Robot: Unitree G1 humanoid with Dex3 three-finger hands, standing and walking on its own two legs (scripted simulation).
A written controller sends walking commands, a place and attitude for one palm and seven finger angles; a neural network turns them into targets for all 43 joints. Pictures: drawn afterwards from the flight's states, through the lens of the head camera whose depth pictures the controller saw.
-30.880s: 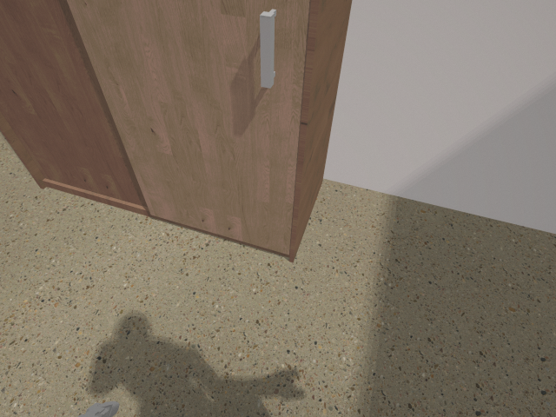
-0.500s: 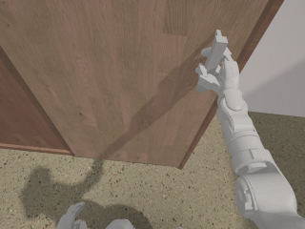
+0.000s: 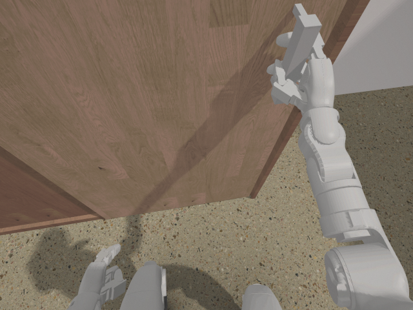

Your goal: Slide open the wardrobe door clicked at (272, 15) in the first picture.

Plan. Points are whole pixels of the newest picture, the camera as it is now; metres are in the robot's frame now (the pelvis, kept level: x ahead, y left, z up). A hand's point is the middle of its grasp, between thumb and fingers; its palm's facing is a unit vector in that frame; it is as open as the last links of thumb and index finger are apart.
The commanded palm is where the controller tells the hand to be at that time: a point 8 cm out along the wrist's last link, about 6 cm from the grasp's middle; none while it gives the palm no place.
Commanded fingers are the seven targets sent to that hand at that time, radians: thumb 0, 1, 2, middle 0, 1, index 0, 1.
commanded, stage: step sideways, sliding the door along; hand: right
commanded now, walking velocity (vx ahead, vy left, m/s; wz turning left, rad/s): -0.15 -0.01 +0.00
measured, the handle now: (288, 58) +0.49 -0.17 +0.15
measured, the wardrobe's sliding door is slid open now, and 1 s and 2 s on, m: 0.02 0.28 0.51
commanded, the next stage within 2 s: none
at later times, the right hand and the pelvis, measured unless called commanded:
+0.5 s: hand (225, 85) +0.44 -0.06 +0.14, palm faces +0.31 +0.95 -0.03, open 6.6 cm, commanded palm +0.41 +0.00 +0.15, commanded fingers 0.00 -0.90 -0.90 0.45 1.40 0.45 1.40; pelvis +0.09 +0.12 +0.00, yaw -5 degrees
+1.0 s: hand (120, 103) +0.41 +0.11 +0.15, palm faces -0.15 +0.99 -0.03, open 6.7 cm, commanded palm +0.40 +0.09 +0.15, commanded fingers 0.00 -0.90 -0.90 0.45 1.40 0.45 1.40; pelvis +0.14 +0.16 +0.00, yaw -1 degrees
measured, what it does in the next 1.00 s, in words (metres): steps to the left: left foot, then right foot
